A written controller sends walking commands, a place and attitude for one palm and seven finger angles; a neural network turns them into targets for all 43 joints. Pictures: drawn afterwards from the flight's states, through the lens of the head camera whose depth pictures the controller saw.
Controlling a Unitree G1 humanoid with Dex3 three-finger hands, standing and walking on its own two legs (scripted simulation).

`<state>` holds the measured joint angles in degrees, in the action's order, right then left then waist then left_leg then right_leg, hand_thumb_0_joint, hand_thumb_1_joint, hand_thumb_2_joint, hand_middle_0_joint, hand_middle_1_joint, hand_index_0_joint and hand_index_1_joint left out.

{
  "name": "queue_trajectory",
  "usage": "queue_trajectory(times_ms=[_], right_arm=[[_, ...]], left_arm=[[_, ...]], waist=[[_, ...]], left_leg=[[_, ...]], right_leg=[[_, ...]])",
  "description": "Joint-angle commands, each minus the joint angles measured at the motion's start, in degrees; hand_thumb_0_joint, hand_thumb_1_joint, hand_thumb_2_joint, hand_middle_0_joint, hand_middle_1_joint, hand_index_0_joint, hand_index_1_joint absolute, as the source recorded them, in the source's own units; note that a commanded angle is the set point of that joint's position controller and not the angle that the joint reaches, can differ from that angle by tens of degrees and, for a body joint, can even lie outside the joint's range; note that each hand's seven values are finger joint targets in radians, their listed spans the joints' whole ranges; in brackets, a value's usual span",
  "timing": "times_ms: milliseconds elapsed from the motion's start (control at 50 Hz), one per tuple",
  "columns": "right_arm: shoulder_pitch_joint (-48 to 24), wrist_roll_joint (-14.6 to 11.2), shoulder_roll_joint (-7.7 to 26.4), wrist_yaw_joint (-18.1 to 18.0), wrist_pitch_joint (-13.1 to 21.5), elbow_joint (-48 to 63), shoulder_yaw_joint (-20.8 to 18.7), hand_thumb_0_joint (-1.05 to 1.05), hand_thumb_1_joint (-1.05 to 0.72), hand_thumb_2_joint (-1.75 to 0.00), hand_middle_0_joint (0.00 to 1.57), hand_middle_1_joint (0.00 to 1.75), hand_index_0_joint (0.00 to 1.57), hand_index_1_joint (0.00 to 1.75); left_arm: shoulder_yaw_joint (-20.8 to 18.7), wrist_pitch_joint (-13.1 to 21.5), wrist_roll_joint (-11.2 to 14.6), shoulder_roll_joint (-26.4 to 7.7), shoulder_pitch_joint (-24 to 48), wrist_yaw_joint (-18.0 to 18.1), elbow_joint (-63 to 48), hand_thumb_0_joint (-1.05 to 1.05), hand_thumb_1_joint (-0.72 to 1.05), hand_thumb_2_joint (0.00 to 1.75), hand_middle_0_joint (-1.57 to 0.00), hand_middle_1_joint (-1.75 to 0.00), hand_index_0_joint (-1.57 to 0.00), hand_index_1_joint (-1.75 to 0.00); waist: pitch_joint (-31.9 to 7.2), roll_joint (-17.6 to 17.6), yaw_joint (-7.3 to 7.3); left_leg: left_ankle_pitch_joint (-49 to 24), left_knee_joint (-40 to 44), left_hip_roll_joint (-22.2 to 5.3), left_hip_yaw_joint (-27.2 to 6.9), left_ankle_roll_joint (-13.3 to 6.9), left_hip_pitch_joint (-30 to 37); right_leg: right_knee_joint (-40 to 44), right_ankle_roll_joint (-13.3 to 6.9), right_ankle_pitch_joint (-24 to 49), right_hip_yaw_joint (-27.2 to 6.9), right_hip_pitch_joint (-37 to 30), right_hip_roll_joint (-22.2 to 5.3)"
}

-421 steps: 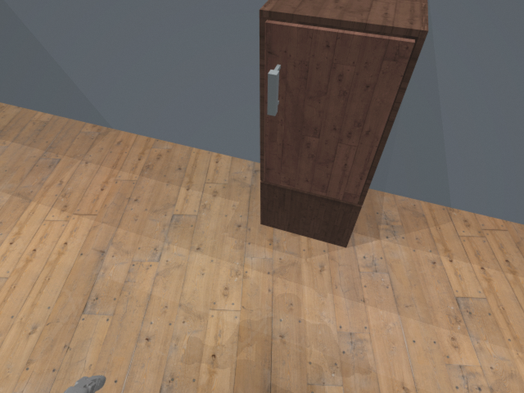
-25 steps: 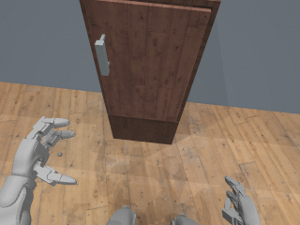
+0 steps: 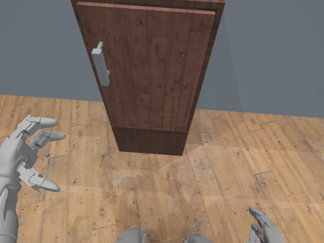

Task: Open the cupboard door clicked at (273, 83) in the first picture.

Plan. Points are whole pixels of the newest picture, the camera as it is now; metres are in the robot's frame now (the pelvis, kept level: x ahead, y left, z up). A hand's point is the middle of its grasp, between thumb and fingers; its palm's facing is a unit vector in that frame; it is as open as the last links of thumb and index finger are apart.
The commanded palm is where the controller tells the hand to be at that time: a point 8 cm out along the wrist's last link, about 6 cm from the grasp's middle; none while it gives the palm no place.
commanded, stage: raise the hand with hooked fingers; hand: left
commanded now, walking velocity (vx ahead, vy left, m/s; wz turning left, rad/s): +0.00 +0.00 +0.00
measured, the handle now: (103, 64) +0.63 +0.23 +0.04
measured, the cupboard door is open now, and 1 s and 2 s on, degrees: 0 0 0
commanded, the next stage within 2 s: move the hooked fingers beside the handle in 0.32 s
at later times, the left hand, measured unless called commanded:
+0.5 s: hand (50, 156) +0.29 +0.27 +0.06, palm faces +0.01 -1.00 -0.04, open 14.0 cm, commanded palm +0.27 +0.31 +0.06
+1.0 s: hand (62, 118) +0.39 +0.28 +0.06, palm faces -0.01 -1.00 -0.02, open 14.0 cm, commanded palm +0.37 +0.33 +0.05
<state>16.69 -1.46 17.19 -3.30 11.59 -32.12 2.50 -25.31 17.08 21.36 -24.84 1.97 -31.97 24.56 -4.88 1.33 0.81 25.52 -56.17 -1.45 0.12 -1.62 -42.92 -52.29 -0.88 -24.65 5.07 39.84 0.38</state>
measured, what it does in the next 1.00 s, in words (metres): stands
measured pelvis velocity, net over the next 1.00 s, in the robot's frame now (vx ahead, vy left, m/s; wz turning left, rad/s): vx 0.00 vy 0.00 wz -0.02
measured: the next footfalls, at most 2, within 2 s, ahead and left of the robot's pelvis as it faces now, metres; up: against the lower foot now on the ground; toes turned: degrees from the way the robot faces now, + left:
none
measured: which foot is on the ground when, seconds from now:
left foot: down 0.00-1.00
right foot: down 0.00-1.00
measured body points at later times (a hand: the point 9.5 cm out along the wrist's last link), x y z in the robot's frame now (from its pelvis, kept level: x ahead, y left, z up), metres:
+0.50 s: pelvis +0.00 -0.01 +0.00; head +0.06 +0.00 +0.45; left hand +0.28 +0.32 +0.07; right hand +0.16 -0.25 -0.08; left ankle +0.02 +0.10 -0.68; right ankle +0.01 -0.12 -0.68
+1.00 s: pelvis +0.00 +0.00 -0.01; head +0.10 +0.02 +0.43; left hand +0.39 +0.33 +0.06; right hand +0.09 -0.27 -0.11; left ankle +0.02 +0.10 -0.68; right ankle +0.01 -0.12 -0.68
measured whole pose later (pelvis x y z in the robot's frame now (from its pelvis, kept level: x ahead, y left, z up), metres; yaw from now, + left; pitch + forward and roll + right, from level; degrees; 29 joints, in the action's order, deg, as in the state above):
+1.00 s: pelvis +0.00 +0.00 -0.01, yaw -1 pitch +17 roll -3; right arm 19.3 -1.0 17.4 -3.0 7.0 -33.9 2.7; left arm -29.4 19.5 15.0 -31.8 26.4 -32.2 49.5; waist -5.4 0.5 4.1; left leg 26.2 -58.9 -2.3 0.7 -1.4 -49.5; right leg -55.1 -1.1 -25.0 4.4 46.9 1.1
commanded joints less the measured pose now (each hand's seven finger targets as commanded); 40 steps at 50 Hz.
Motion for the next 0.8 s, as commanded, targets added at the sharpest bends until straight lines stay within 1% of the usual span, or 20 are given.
queue_trajectory(times_ms=[0,60,80,140,200,240,280,320,360,400,440,460,480,500,540,600,620,640,720,780], right_arm=[[-0.99,-0.34,7.69,-0.4,2.86,8.04,-3.91,0.0,-0.9,-0.9,0.2,0.3,0.2,0.3],[-0.85,-0.17,7.66,-0.48,2.84,7.96,-3.92,0.0,-0.9,-0.9,0.2,0.3,0.2,0.3],[-1.06,-0.18,7.51,-0.43,2.86,7.88,-3.84,0.0,-0.9,-0.9,0.2,0.3,0.2,0.3],[-1.28,-0.45,7.31,-0.57,2.75,7.8,-3.71,0.0,-0.9,-0.9,0.2,0.3,0.2,0.3],[-1.04,-0.42,7.37,-0.75,2.89,7.62,-3.77,0.0,-0.9,-0.9,0.2,0.3,0.2,0.3],[-1.35,-0.5,7.29,-0.81,2.91,7.62,-3.58,0.0,-0.9,-0.9,0.2,0.3,0.2,0.3],[-1.48,-0.47,7.31,-0.93,2.92,7.51,-3.5,0.0,-0.9,-0.9,0.2,0.3,0.2,0.3],[-1.55,-0.5,7.26,-0.93,3.03,7.6,-3.46,0.0,-0.9,-0.9,0.2,0.3,0.2,0.3],[-1.52,-0.42,7.31,-1.02,3.08,7.52,-3.44,0.0,-0.9,-0.9,0.2,0.3,0.2,0.3],[-1.69,-0.4,7.18,-1.01,3.09,7.65,-3.29,0.0,-0.9,-0.9,0.2,0.3,0.2,0.3],[-1.6,-0.51,7.38,-1.38,3.12,6.6,-3.29,0.0,-0.9,-0.9,0.2,0.3,0.2,0.3],[-1.27,-0.28,7.47,-1.54,3.05,6.27,-3.16,0.0,-0.9,-0.9,0.2,0.3,0.2,0.3],[-1.01,-0.36,7.61,-1.71,3.08,5.76,-3.18,0.0,-0.9,-0.9,0.2,0.3,0.2,0.3],[-0.96,-0.38,7.45,-1.8,3.08,5.78,-3.04,0.0,-0.9,-0.9,0.2,0.3,0.2,0.3],[-0.46,-0.45,7.76,-2.08,2.89,5.06,-3.04,0.0,-0.9,-0.9,0.2,0.3,0.2,0.3],[0.4,-0.29,7.99,-2.1,2.39,4.72,-3.03,0.0,-0.9,-0.9,0.2,0.3,0.2,0.3],[0.27,-0.39,7.69,-1.96,2.27,4.98,-2.92,0.0,-0.9,-0.9,0.2,0.3,0.2,0.3],[0.62,-0.41,7.81,-1.88,2.13,4.82,-3.11,0.0,-0.9,-0.9,0.2,0.3,0.2,0.3],[2.06,-0.21,8.53,-1.37,0.7,4.75,-3.17,0.0,-0.9,-0.9,0.2,0.3,0.2,0.3],[2.96,-0.13,8.58,-0.87,-0.31,5.09,-3.36,0.0,-0.9,-0.9,0.2,0.3,0.2,0.3]], left_arm=[[-6.0,4.53,1.17,-14.73,8.26,1.03,-12.07,0.0,-0.5,0.3,-0.3,-1.2,-0.3,-1.2],[-6.6,5.46,1.41,-15.14,8.63,1.68,-12.65,0.0,-0.5,0.3,-0.3,-1.2,-0.3,-1.2],[-6.46,5.55,1.14,-15.08,8.79,1.74,-12.5,0.0,-0.5,0.3,-0.3,-1.2,-0.3,-1.2],[-5.34,5.45,1.15,-13.53,8.13,1.55,-10.78,0.0,-0.5,0.3,-0.3,-1.2,-0.3,-1.2],[-5.48,5.47,1.0,-14.08,8.61,1.24,-11.07,0.0,-0.5,0.3,-0.3,-1.2,-0.3,-1.2],[-4.86,5.07,1.13,-13.37,9.07,1.01,-10.56,0.0,-0.5,0.3,-0.3,-1.2,-0.3,-1.2],[-4.95,5.06,1.22,-13.5,9.42,0.87,-9.96,0.0,-0.5,0.3,-0.3,-1.2,-0.3,-1.2],[-4.98,5.22,0.83,-13.95,9.97,0.85,-10.66,0.0,-0.5,0.3,-0.3,-1.2,-0.3,-1.2],[-5.09,5.3,1.25,-13.73,9.65,0.88,-10.29,0.0,-0.5,0.3,-0.3,-1.2,-0.3,-1.2],[-5.24,5.26,1.13,-13.74,9.5,0.79,-9.63,0.0,-0.5,0.3,-0.3,-1.2,-0.3,-1.2],[-4.6,5.57,0.5,-14.57,16.39,0.85,-9.61,0.0,-0.5,0.3,-0.3,-1.2,-0.3,-1.2],[-4.72,5.42,0.55,-14.73,17.75,0.9,-7.85,0.0,-0.5,0.3,-0.3,-1.2,-0.3,-1.2],[-4.93,5.63,0.01,-15.75,19.99,0.84,-7.26,0.0,-0.5,0.3,-0.3,-1.2,-0.3,-1.2],[-3.59,5.51,-0.21,-14.39,21.24,0.59,-5.74,0.0,-0.5,0.3,-0.3,-1.2,-0.3,-1.2],[-3.83,5.2,-0.76,-15.52,24.44,0.25,-2.31,0.0,-0.5,0.3,-0.3,-1.2,-0.3,-1.2],[-5.58,5.26,-1.91,-19.26,28.0,-0.39,0.55,0.0,-0.5,0.3,-0.3,-1.2,-0.3,-1.2],[-3.36,5.22,-2.07,-17.16,29.23,-0.67,0.77,0.0,-0.5,0.3,-0.3,-1.2,-0.3,-1.2],[-3.76,5.07,-2.22,-17.69,29.45,-0.6,1.56,0.0,-0.5,0.3,-0.3,-1.2,-0.3,-1.2],[-7.13,4.31,-2.75,-21.75,31.13,-0.23,7.82,0.0,-0.5,0.3,-0.3,-1.2,-0.3,-1.2],[-7.33,4.68,-3.54,-22.96,34.32,-0.17,9.03,0.0,-0.5,0.3,-0.3,-1.2,-0.3,-1.2]], waist=[[-16.08,4.9,-0.85],[-15.78,3.3,-0.65],[-15.87,5.1,-0.73],[-14.3,4.45,-0.32],[-16.04,4.07,-0.32],[-15.0,4.43,-0.01],[-14.54,2.52,-0.03],[-15.11,4.67,-0.09],[-14.84,2.63,-0.02],[-15.31,2.69,-0.18],[-14.76,3.95,1.12],[-13.52,2.74,1.43],[-14.63,3.76,1.53],[-14.33,3.61,1.83],[-14.77,2.94,2.12],[-18.2,4.08,1.44],[-18.02,5.39,1.79],[-18.72,5.82,1.51],[-18.99,2.14,1.29],[-20.26,4.6,1.49]], left_leg=[[-15.81,8.57,1.43,-2.32,0.39,10.71],[-16.08,8.24,1.44,-2.21,0.18,9.97],[-15.71,8.39,1.49,-2.03,0.27,9.98],[-13.6,8.73,1.46,-1.85,0.22,9.55],[-14.48,8.44,1.48,-1.8,0.08,9.94],[-13.83,8.53,1.53,-1.77,0.08,9.82],[-13.98,8.28,1.44,-1.99,0.05,8.9],[-13.48,8.55,1.43,-1.96,0.13,9.88],[-13.88,8.22,1.44,-2.14,0.0,9.42],[-13.61,8.36,1.46,-2.06,0.12,9.21],[-12.29,7.92,1.36,-2.11,0.08,9.06],[-12.06,7.53,1.35,-2.22,0.01,8.2],[-11.69,7.57,1.24,-2.39,0.11,8.52],[-10.96,7.62,1.32,-2.4,0.11,8.62],[-10.6,7.22,1.29,-2.3,0.05,7.85],[-12.68,6.34,1.25,-2.34,0.1,7.86],[-13.39,6.38,1.35,-2.18,0.06,8.52],[-14.22,6.5,1.16,-2.27,0.15,9.15],[-14.83,5.55,1.09,-1.88,0.02,5.56],[-15.56,5.12,1.08,-1.36,-0.02,5.67]], right_leg=[[6.0,-1.05,11.5,-2.66,-7.22,1.74],[5.95,-1.02,12.15,-2.96,-7.91,1.94],[6.01,-0.96,11.97,-3.15,-7.89,1.74],[6.75,-0.75,10.16,-3.31,-7.13,1.59],[6.61,-0.6,11.45,-3.63,-8.14,1.5],[6.91,-0.58,10.97,-3.54,-7.4,1.48],[6.76,-0.62,11.18,-3.66,-7.71,1.55],[6.67,-0.67,10.43,-3.44,-7.24,1.45],[6.72,-0.71,10.84,-3.54,-7.57,1.67],[6.52,-0.57,10.8,-3.54,-7.93,1.47],[6.56,-0.41,9.58,-3.77,-6.0,1.33],[6.5,-0.57,9.31,-3.96,-5.29,1.64],[6.3,-0.57,8.79,-3.94,-5.08,1.45],[6.33,-0.55,8.1,-3.86,-4.46,1.41],[6.22,-0.47,7.95,-4.13,-4.36,1.23],[5.19,-0.72,9.94,-4.6,-5.75,1.23],[5.08,-0.74,10.91,-4.46,-5.2,1.22],[4.95,-0.78,11.6,-4.22,-5.04,1.21],[4.34,-0.5,13.1,-4.59,-6.22,1.32],[3.81,-0.58,13.99,-4.86,-6.03,1.46]])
